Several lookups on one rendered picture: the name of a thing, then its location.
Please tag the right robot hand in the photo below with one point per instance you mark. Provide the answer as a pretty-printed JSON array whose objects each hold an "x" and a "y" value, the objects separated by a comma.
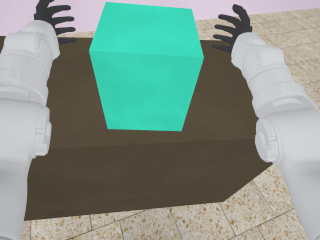
[{"x": 241, "y": 27}]

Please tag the left robot forearm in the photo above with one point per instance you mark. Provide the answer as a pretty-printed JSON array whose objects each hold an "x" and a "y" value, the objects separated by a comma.
[{"x": 26, "y": 60}]

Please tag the right robot forearm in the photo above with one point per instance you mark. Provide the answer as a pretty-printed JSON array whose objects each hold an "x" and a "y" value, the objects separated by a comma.
[{"x": 268, "y": 77}]

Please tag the left robot hand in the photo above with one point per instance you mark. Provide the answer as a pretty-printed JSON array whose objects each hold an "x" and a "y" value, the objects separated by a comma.
[{"x": 45, "y": 13}]

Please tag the robot right upper arm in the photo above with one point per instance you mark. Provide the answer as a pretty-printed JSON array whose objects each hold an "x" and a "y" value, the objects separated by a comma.
[{"x": 291, "y": 140}]

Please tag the carton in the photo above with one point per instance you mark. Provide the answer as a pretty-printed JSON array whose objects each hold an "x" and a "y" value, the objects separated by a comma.
[{"x": 146, "y": 61}]

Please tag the robot left upper arm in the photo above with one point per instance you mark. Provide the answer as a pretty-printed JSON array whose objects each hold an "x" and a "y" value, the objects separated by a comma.
[{"x": 25, "y": 132}]

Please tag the pedestal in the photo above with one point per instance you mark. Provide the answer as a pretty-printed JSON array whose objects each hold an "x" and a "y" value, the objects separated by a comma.
[{"x": 90, "y": 169}]

